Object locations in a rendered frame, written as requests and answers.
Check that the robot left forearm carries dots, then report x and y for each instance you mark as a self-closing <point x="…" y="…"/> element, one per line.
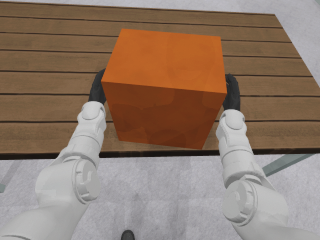
<point x="87" y="139"/>

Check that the left robot foot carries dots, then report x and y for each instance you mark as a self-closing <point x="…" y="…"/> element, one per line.
<point x="127" y="235"/>

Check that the robot right forearm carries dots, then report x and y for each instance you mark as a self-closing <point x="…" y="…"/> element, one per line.
<point x="236" y="154"/>

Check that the table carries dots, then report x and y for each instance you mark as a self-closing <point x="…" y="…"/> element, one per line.
<point x="50" y="54"/>

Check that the right robot upper arm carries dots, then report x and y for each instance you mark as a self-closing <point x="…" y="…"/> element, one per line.
<point x="260" y="213"/>

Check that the right robot hand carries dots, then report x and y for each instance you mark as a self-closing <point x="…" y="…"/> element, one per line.
<point x="232" y="100"/>

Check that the left robot upper arm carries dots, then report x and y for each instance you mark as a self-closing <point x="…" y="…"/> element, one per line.
<point x="64" y="191"/>

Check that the left robot hand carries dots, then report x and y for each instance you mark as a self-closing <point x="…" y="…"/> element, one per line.
<point x="96" y="92"/>

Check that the carton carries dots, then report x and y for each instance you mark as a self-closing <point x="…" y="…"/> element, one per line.
<point x="165" y="88"/>

